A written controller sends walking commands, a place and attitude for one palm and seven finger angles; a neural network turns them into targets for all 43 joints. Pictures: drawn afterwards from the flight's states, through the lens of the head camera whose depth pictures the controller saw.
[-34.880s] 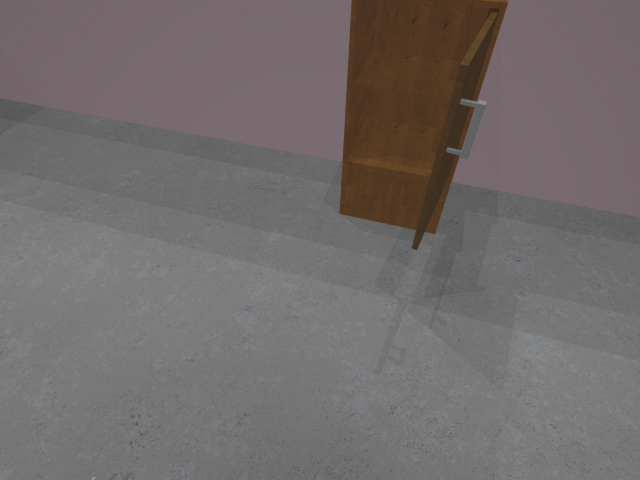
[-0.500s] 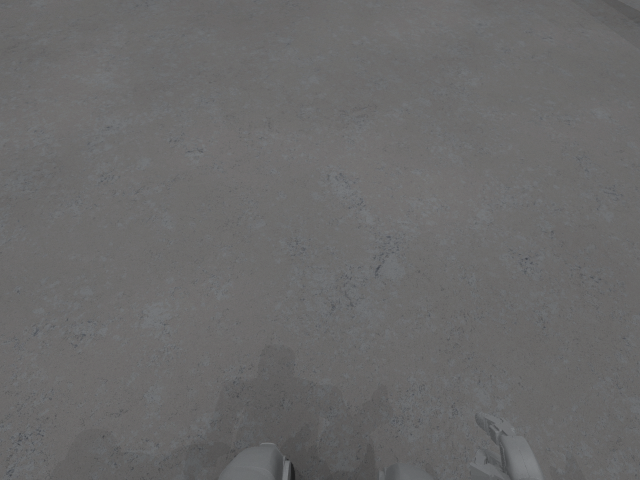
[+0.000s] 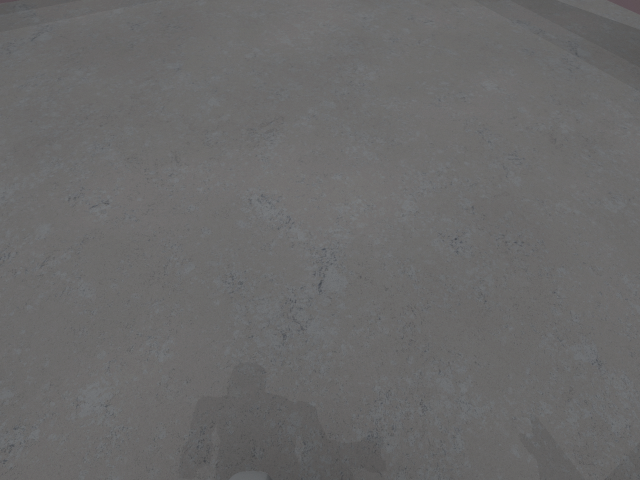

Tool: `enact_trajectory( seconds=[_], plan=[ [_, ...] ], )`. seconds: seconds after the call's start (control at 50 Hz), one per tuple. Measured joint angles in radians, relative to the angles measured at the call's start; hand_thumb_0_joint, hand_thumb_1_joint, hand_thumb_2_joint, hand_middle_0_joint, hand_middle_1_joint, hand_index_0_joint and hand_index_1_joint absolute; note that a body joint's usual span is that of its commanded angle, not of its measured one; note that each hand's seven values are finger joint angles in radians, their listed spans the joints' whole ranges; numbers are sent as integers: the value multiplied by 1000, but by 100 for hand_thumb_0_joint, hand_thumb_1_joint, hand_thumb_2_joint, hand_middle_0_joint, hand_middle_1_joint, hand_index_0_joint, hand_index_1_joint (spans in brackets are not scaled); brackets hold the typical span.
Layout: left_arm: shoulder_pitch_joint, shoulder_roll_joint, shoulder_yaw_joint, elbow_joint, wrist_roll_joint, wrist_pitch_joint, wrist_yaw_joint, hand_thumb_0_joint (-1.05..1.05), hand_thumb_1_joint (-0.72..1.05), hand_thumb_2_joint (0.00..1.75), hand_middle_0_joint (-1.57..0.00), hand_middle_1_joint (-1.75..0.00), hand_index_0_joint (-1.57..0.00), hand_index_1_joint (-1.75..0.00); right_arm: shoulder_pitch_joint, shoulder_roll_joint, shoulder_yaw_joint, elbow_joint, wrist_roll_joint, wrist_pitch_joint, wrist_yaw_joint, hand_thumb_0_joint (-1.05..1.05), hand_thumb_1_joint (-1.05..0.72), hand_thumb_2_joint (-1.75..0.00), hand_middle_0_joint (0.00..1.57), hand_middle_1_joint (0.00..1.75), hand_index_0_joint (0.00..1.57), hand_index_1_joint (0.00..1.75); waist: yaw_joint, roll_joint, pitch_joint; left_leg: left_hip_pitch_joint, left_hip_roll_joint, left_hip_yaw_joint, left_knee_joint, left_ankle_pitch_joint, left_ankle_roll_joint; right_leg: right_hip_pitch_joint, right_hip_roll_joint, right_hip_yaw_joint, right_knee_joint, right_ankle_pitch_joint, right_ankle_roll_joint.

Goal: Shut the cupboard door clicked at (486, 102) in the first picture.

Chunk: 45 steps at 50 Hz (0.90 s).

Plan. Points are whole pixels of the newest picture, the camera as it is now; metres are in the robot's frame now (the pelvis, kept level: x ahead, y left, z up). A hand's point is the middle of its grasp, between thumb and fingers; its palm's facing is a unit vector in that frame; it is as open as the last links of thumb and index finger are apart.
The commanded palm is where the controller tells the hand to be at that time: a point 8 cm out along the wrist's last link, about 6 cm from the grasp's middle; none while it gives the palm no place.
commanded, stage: turn to face it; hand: left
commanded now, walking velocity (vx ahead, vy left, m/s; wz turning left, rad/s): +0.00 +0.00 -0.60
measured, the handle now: out of the picture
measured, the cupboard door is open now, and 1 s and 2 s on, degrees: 49 49 49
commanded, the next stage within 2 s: none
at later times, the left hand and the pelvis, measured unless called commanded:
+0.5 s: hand (227, 421) +0.21 +0.15 -0.15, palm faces -0.30 -0.91 -0.27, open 7.4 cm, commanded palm none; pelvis +0.02 -0.01 -0.01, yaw -18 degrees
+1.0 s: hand (245, 398) +0.24 +0.13 -0.16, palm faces -0.56 -0.80 -0.22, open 7.4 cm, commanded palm none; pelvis +0.04 +0.02 +0.00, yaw -37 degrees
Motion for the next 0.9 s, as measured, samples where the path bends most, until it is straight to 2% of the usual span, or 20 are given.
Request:
enact_trajectory(
  seconds=[0.04, 0.08, 0.14, 0.18, 0.24, 0.32, 0.38, 0.4, 0.44, 0.48, 0.52, 0.62, 0.68, 0.7, 0.72, 0.76, 0.82, 0.86, 0.9],
  plan=[
    [-2, 16, 6, -6, -8, 11, -3, 0, 91, 90, -20, -30, -20, -30, 9, -8, 4, -16, -3, -17, -1, 0, -91, -90, 20, 30, 19, 29, -5, 4, -9, 51, 19, -9, -154, 113, 16, -26, 20, 18, 50, -26, 11],
    [-22, 40, 11, -5, -10, 26, -8, 0, 91, 90, -20, -30, -20, -30, 8, 1, 9, -22, -15, -26, -4, 0, -91, -90, 20, 30, 19, 29, -7, -15, 0, 53, 20, 21, -126, 103, 42, -79, 16, 10, 205, -168, 9],
    [-57, 67, 18, -11, -8, 39, -21, 0, 91, 90, -20, -30, -20, -30, 21, 11, 22, -35, -26, -30, -4, 0, -91, -90, 20, 30, 20, 29, -14, -8, 12, 87, 47, 51, -143, 85, 53, -152, 12, -54, 446, -246, 20],
    [-80, 77, 19, -27, -9, 41, -29, 0, 91, 90, -20, -30, -20, -30, 29, 14, 27, -38, -29, -27, -4, 0, -91, -90, 20, 30, 20, 29, -15, 7, 19, 112, 68, 68, -170, 93, 50, -166, 0, -95, 487, -241, 26],
    [-111, 84, 17, -55, -9, 41, -38, 0, 91, 90, -20, -30, -20, -30, 39, 13, 29, -36, -30, -24, 1, 0, -90, -90, 20, 30, 20, 30, -18, 27, 26, 136, 95, 101, -193, 97, 43, -150, -17, -131, 427, -203, 27],
    [-143, 82, 10, -83, -7, 35, -44, 0, 91, 90, -20, -30, -19, -30, 49, 4, 22, -30, -29, -19, 10, 0, -90, -90, 21, 30, 20, 30, -30, 53, 30, 144, 126, 149, -167, 71, 26, -88, -27, -152, 275, -157, 15],
    [-147, 81, -2, -104, -6, 16, -47, 0, 91, 90, -20, -30, -19, -30, 67, -10, 13, -29, -22, -12, 18, 0, -90, -90, 21, 30, 20, 30, -36, 63, 19, 123, 148, 181, -82, 17, 5, 7, -29, -163, 70, 1, -10],
    [-147, 77, -4, -106, -3, 2, -43, 0, 91, 90, -20, -30, -19, -30, 66, -19, 8, -27, -18, -6, 21, 0, -90, -90, 21, 30, 20, 30, -34, 70, 16, 94, 152, 169, -7, -27, -2, 10, -22, -157, 60, -24, -19],
    [-146, 56, -15, -105, -6, -13, -30, 0, 91, 90, -20, -30, -20, -30, 46, -40, 1, -21, -12, 18, 15, 0, -90, -90, 21, 30, 20, 30, -40, 97, 26, 14, 126, 82, 192, -125, -12, -6, -4, -145, 93, -64, -25],
    [-132, 40, -22, -106, -7, -12, -18, 0, 91, 90, -20, -30, -20, -30, 26, -48, -1, -21, -9, 28, 9, 1, -90, -90, 20, 30, 20, 30, -40, 94, 30, -54, 90, 35, 339, -129, -20, -2, 1, -120, 79, -59, -26],
    [-116, 30, -26, -102, -6, -6, -11, 0, 91, 90, -20, -30, -20, -30, 12, -48, 1, -31, -8, 27, 10, 1, -91, -90, 20, 30, 20, 29, -39, 79, 31, -96, 72, 20, 377, -96, -29, 8, 3, -95, 47, -35, -22],
    [-81, 19, -30, -85, 0, 6, -16, 0, 90, 90, -20, -30, -20, -30, -9, -31, 4, -67, -6, 14, 15, 1, -91, -90, 20, 30, 20, 29, -29, 35, 22, -96, 50, 5, 202, -38, -34, 14, 6, -38, 15, -14, -12],
    [-63, 22, -23, -73, -1, 15, -19, 0, 90, 90, -20, -30, -20, -30, -11, -19, 10, -84, -3, -1, 14, 0, -91, -90, 20, 30, 20, 29, -21, 11, 13, -36, 34, 1, 10, 35, -28, -2, 12, -3, 43, -27, 5],
    [-54, 23, -21, -73, -4, 20, -20, 0, 90, 90, -20, -30, -20, -30, -5, -19, 14, -91, -4, -10, 14, 0, -91, -90, 20, 30, 20, 29, -19, 11, 3, -4, 37, -1, -82, 84, -14, -16, 21, 7, 66, -39, 12],
    [-52, 28, -17, -70, -9, 27, -22, 0, 90, 90, -20, -30, -20, -30, -3, -14, 17, -93, -9, -20, 12, 0, -91, -90, 20, 30, 20, 29, -19, 2, 0, -2, 37, 8, -95, 122, 16, -38, 25, 14, 112, -78, 8],
    [-52, 42, -10, -62, -8, 37, -27, 0, 90, 90, -20, -30, -20, -30, 0, -1, 29, -96, -18, -28, 13, 0, -91, -90, 20, 30, 20, 29, -11, -12, 7, 2, 50, 39, -73, 110, 47, -100, 28, -7, 294, -211, 7],
    [-58, 60, 4, -53, -6, 43, -40, 1, 91, 90, -20, -30, -20, -30, 16, 15, 41, -97, -26, -30, 9, 0, -90, -90, 20, 30, 20, 29, -9, -13, 15, 41, 77, 73, -115, 110, 51, -174, 13, -67, 533, -239, 23],
    [-63, 66, 11, -56, -7, 45, -47, 1, 91, 90, -20, -30, -20, -30, 26, 19, 44, -91, -27, -27, 7, 0, -90, -90, 21, 30, 20, 30, -7, -4, 20, 66, 94, 94, -151, 126, 47, -186, -6, -101, 570, -224, 33],
    [-67, 69, 14, -61, -8, 47, -51, 1, 91, 90, -20, -30, -20, -30, 33, 19, 42, -82, -28, -25, 7, 0, -90, -90, 21, 30, 20, 30, -7, 9, 23, 83, 112, 117, -175, 136, 44, -177, -23, -124, 535, -213, 37]
  ],
)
